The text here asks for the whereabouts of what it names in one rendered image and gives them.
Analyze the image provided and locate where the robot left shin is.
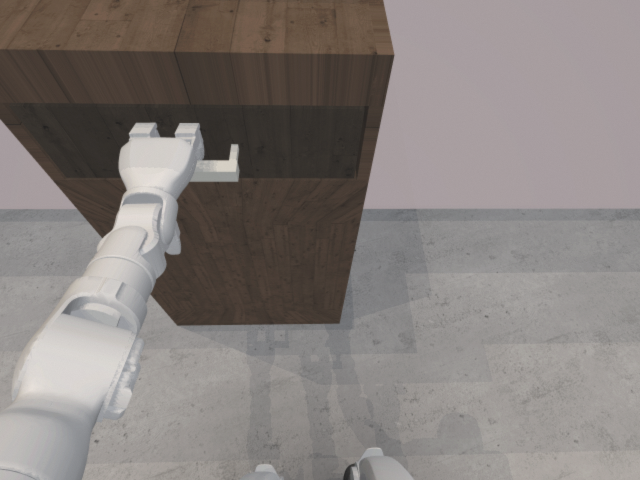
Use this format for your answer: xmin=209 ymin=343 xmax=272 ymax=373
xmin=255 ymin=464 xmax=277 ymax=474

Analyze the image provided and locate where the robot left hand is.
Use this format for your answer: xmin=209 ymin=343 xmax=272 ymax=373
xmin=118 ymin=123 xmax=204 ymax=255

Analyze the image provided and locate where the robot left upper arm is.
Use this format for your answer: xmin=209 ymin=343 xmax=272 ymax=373
xmin=0 ymin=313 xmax=145 ymax=480

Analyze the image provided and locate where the drawer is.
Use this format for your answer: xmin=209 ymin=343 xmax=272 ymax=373
xmin=9 ymin=103 xmax=365 ymax=178

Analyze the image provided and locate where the cabinet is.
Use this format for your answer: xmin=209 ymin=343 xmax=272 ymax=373
xmin=0 ymin=0 xmax=394 ymax=326

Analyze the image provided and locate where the handle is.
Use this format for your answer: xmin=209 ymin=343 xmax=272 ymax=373
xmin=190 ymin=144 xmax=240 ymax=182

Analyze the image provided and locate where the robot left forearm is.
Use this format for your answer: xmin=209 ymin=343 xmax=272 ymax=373
xmin=11 ymin=187 xmax=178 ymax=402

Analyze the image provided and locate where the robot shin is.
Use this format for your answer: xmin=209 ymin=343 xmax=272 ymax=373
xmin=255 ymin=464 xmax=277 ymax=474
xmin=358 ymin=448 xmax=384 ymax=463

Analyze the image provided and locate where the robot right shin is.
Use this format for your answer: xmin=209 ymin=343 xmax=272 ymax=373
xmin=358 ymin=448 xmax=384 ymax=463

